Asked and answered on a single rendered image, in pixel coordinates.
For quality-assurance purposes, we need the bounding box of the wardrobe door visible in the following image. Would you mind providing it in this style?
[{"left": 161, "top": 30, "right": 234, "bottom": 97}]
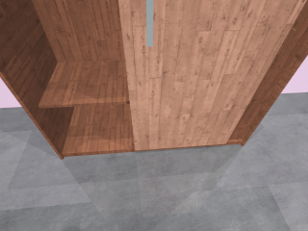
[
  {"left": 118, "top": 0, "right": 307, "bottom": 151},
  {"left": 229, "top": 0, "right": 308, "bottom": 140}
]

